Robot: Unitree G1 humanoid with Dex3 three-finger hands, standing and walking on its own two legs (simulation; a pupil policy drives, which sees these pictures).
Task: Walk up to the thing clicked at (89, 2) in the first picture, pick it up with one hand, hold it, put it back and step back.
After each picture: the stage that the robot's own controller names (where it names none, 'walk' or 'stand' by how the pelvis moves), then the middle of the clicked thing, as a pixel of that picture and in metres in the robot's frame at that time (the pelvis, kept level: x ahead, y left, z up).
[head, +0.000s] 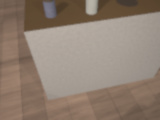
stand; out of the picture +0.93 -0.02 +0.11
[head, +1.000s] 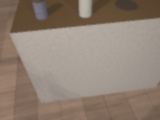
rise first; out of the picture +0.85 +0.04 +0.13
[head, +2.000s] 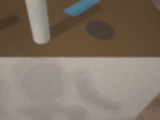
rise first; (38, 13) +0.58 +0.22 +0.14
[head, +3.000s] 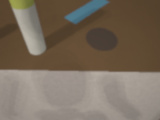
stand; (29, 23) +0.52 +0.22 +0.14
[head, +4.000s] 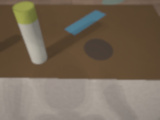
stand; (32, 36) +0.53 +0.23 +0.10
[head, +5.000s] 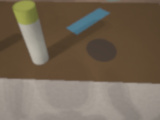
stand; (33, 36) +0.51 +0.22 +0.10
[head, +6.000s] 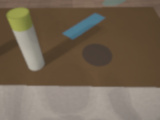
stand; (28, 42) +0.50 +0.24 +0.10
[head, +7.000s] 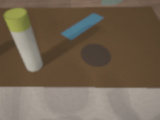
stand; (26, 43) +0.49 +0.24 +0.10
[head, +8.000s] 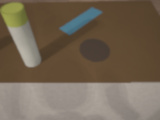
rise first; (24, 38) +0.50 +0.25 +0.10
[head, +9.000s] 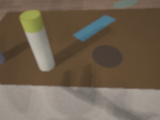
rise first; (39, 44) +0.49 +0.23 +0.10
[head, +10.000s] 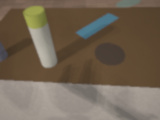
go down; (42, 40) +0.50 +0.22 +0.11
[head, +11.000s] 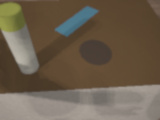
go down; (20, 43) +0.47 +0.21 +0.12
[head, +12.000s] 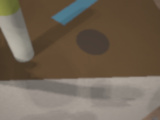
close in; (14, 29) +0.49 +0.21 +0.13
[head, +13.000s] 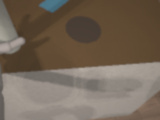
close; out of the picture +0.50 +0.24 +0.16
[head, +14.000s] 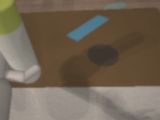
lift; (16, 47) +0.33 +0.19 +0.25
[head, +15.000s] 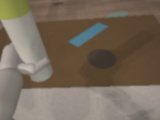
hold; (27, 40) +0.34 +0.17 +0.27
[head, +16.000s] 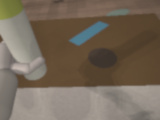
hold; (20, 39) +0.33 +0.18 +0.28
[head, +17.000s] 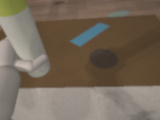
hold; (24, 36) +0.33 +0.17 +0.29
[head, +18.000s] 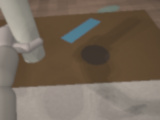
crouch; (21, 21) +0.42 +0.18 +0.28
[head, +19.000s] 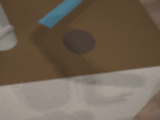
lower; out of the picture +0.51 +0.23 +0.22
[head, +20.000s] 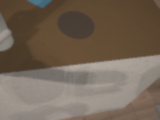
lower; out of the picture +0.51 +0.23 +0.16
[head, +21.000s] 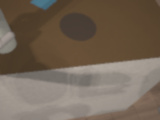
lower; out of the picture +0.50 +0.23 +0.16
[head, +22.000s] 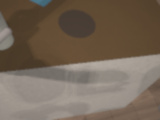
lower; out of the picture +0.51 +0.23 +0.17
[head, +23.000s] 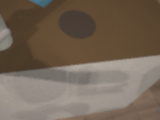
lower; out of the picture +0.51 +0.23 +0.16
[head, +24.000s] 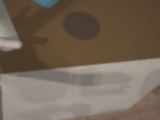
withdraw; out of the picture +0.51 +0.22 +0.16
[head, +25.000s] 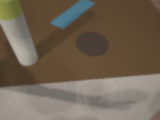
sink last; (18, 33) +0.48 +0.21 +0.14
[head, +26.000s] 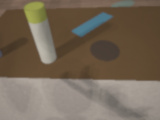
stand; (42, 35) +0.53 +0.22 +0.12
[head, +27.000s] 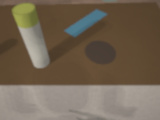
stand; (34, 39) +0.49 +0.21 +0.11
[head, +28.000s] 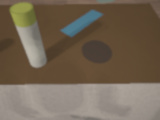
stand; (31, 39) +0.50 +0.22 +0.11
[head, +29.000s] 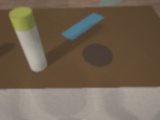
stand; (31, 43) +0.49 +0.22 +0.11
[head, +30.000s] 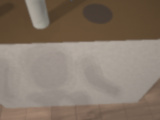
walk; out of the picture +0.64 +0.21 +0.13
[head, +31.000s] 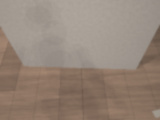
walk; out of the picture +1.01 +0.17 +0.14
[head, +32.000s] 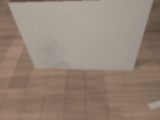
walk; out of the picture +1.24 +0.22 +0.12
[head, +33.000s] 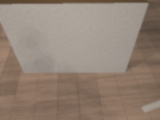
stand; out of the picture +1.16 +0.21 +0.10
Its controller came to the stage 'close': yes
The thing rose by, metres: 0.20
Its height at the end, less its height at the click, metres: +0.00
